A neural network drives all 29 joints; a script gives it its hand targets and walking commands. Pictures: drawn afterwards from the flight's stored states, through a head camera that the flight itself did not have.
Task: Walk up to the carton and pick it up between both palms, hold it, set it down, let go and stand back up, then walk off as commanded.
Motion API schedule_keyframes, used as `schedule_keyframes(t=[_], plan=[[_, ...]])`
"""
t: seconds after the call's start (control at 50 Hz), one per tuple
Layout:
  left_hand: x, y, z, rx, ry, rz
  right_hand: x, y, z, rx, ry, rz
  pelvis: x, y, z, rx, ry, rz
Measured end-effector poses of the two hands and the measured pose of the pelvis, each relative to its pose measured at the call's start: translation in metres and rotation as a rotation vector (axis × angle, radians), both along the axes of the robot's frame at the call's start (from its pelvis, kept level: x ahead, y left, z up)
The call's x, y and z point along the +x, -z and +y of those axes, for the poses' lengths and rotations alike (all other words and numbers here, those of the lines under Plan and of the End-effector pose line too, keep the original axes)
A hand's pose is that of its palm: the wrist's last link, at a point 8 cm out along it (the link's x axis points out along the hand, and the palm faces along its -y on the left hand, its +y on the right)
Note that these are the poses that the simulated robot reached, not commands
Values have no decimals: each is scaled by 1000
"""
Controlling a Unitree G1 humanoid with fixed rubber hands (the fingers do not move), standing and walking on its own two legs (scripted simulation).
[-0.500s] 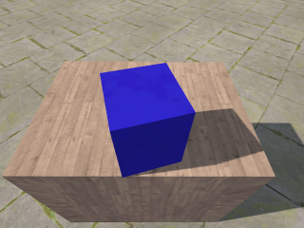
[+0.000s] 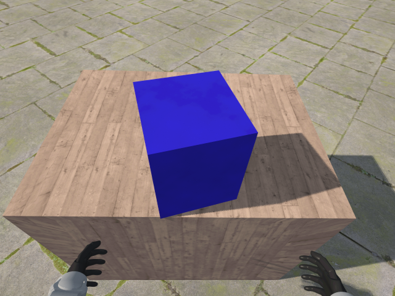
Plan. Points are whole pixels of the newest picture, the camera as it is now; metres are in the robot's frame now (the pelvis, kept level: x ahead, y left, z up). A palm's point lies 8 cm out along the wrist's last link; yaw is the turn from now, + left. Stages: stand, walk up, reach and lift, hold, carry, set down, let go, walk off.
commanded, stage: reach and lift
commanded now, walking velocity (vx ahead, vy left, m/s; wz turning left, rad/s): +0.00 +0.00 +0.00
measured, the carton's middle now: (189, 145) +0.44 +0.01 +0.03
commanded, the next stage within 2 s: none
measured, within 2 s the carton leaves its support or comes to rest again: neither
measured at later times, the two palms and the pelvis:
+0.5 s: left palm (83, 279) +0.17 +0.21 -0.04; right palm (343, 291) +0.15 -0.28 -0.05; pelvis +0.01 -0.01 +0.01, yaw -2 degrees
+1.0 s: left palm (97, 275) +0.17 +0.17 +0.00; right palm (342, 272) +0.17 -0.27 -0.01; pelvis +0.02 -0.01 +0.01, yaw -2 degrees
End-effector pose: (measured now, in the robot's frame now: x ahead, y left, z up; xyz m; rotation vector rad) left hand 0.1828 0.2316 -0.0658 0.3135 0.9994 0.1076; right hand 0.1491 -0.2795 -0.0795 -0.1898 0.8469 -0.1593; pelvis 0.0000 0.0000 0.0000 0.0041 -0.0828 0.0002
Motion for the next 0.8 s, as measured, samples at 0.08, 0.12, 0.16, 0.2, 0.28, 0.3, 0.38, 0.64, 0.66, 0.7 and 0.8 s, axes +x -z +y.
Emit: schedule_keyframes(t=[0.08,0.12,0.16,0.2,0.28,0.3,0.38,0.64,0.66,0.7,0.8], plan=[[-16,0,3,5,-47,20,-10,-7,-11,-10,6,14,1,-3,-1,8,16,-12],[-23,0,5,3,-71,14,-16,-9,-14,-14,6,30,1,-4,-3,10,20,-11],[-29,-2,6,1,-88,0,-22,-11,-16,-10,6,43,1,-5,-4,11,22,-7],[-31,-4,6,-2,-98,-20,-25,-12,-16,-1,5,48,1,-6,-6,12,22,1],[-30,-9,0,-13,-102,-66,-25,-16,-13,23,-11,30,2,-7,-8,12,23,18],[-29,-11,-2,-17,-100,-81,-24,-17,-12,27,-16,19,2,-7,-9,12,23,22],[-19,-19,-12,-40,-87,-145,-16,-24,-7,42,-30,-36,3,-8,-9,13,23,30],[-6,-39,-31,-85,-116,-290,5,-42,1,72,-69,-154,15,-11,-8,14,27,27],[-7,-40,-32,-87,-121,-302,6,-44,2,74,-71,-163,16,-11,-8,13,27,27],[-8,-43,-34,-90,-129,-324,7,-47,3,78,-76,-180,18,-11,-8,13,27,27],[-11,-49,-40,-104,-144,-376,11,-55,6,92,-93,-224,21,-11,-8,11,29,25]])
